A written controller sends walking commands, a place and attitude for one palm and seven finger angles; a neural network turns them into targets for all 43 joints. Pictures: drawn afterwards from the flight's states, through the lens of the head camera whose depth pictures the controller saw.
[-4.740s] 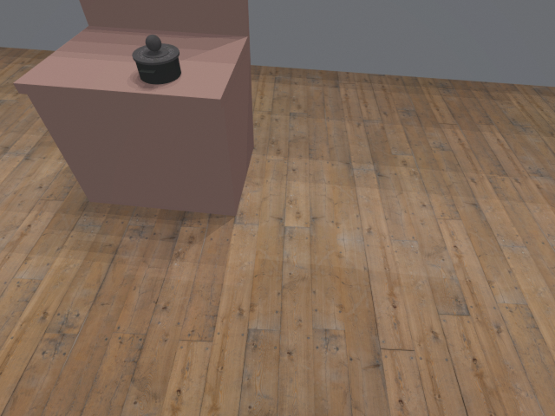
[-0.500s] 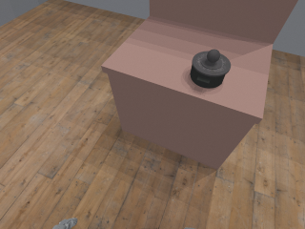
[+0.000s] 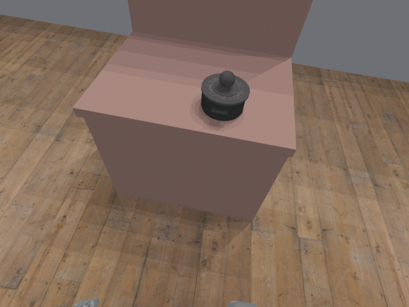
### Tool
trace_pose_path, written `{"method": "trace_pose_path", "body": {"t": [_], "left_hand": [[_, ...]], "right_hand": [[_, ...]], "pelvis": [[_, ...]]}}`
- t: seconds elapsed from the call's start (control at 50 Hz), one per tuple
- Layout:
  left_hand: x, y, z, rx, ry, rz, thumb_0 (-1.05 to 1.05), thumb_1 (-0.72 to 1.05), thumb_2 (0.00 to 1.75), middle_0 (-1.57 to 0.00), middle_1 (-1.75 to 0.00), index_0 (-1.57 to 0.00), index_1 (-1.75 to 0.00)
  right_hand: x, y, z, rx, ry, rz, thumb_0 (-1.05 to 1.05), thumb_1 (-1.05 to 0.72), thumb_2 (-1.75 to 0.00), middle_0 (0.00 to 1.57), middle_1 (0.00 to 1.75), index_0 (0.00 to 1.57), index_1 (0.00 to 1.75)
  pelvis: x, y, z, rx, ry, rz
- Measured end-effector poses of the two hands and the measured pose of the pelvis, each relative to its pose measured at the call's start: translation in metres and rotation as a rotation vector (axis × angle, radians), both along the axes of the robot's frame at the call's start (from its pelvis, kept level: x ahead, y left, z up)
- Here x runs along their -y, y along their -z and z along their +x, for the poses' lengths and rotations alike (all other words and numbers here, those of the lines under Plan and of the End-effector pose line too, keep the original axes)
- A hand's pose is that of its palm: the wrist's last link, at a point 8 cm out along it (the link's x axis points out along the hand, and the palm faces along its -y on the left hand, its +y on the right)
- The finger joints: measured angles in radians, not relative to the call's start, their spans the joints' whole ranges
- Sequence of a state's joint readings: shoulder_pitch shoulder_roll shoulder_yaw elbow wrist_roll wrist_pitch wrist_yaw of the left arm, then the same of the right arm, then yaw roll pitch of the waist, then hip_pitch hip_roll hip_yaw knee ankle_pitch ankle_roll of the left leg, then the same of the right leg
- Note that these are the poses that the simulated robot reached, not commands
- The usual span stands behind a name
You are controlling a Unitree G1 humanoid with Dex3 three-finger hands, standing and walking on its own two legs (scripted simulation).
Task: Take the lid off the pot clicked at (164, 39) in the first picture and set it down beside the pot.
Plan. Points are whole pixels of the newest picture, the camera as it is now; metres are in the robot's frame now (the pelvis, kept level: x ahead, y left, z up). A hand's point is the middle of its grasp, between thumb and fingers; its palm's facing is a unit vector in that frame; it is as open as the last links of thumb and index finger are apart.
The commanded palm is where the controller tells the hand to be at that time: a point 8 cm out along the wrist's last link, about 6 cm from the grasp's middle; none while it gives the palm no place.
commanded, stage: turn to face it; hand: left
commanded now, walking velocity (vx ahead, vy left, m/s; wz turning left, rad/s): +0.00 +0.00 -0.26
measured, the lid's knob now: (227, 79) +0.76 -0.03 -0.01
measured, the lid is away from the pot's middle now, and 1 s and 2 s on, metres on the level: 0.00 0.00 0.00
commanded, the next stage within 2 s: take the last steps up to it in 0.08 s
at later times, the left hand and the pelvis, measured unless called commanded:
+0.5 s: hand out of the picture +0.10 +0.13 -0.16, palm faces -0.09 -0.97 -0.21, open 7.3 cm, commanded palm none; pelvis +0.05 -0.05 +0.01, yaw -7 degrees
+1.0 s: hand (176, 228) +0.32 +0.08 -0.17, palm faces -0.16 -0.96 -0.23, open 7.3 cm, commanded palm none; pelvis +0.21 -0.09 -0.01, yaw -10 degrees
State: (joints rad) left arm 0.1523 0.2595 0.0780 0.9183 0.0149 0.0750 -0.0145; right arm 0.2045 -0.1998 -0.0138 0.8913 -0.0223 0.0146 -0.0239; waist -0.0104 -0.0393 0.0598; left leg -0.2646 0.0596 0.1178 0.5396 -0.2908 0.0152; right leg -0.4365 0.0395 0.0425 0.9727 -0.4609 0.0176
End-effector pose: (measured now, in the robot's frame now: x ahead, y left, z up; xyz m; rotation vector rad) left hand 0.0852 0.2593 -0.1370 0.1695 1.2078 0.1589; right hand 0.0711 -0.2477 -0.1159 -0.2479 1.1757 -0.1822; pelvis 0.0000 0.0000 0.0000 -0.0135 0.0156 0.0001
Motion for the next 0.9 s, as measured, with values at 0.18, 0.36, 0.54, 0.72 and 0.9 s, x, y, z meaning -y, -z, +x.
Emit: {"method": "trace_pose_path", "body": {"t": [0.18,0.36,0.54,0.72,0.9], "left_hand": [[0.023,-0.008,0.018,-0.043,0.086,0.012,0.01,0.91,0.90,-0.20,-0.30,-0.20,-0.30],[0.072,-0.012,0.024,-0.023,0.117,0.015,0.01,0.91,0.90,-0.20,-0.30,-0.20,-0.30],[0.077,-0.001,0.006,-0.160,0.088,-0.017,0.01,0.92,0.90,-0.21,-0.30,-0.21,-0.30],[0.067,0.020,0.040,-0.287,0.099,-0.048,0.01,0.92,0.90,-0.20,-0.30,-0.20,-0.30],[0.097,-0.002,0.176,-0.079,0.161,-0.022,0.01,0.92,0.90,-0.20,-0.30,-0.20,-0.30]], "right_hand": [[0.002,0.013,-0.046,-0.094,0.122,0.064,0.00,-0.90,-0.90,0.20,0.29,0.21,0.30],[0.033,0.034,-0.078,-0.211,0.204,0.111,0.00,-0.90,-0.90,0.20,0.29,0.20,0.30],[0.040,0.019,-0.020,-0.142,0.196,0.094,0.00,-0.91,-0.90,0.20,0.29,0.20,0.30],[0.022,0.019,0.051,-0.038,0.201,0.065,0.00,-0.91,-0.90,0.20,0.29,0.20,0.30],[0.017,0.021,0.040,-0.218,0.270,0.144,0.00,-0.91,-0.90,0.20,0.29,0.20,0.30]], "pelvis": [[0.011,-0.005,0.007,-0.003,0.078,0.004],[0.038,0.000,0.023,0.005,0.107,0.008],[0.045,-0.005,0.064,-0.008,0.125,0.004],[0.036,0.006,0.124,0.008,0.167,0.010],[0.060,-0.005,0.178,0.004,0.169,0.020]]}}
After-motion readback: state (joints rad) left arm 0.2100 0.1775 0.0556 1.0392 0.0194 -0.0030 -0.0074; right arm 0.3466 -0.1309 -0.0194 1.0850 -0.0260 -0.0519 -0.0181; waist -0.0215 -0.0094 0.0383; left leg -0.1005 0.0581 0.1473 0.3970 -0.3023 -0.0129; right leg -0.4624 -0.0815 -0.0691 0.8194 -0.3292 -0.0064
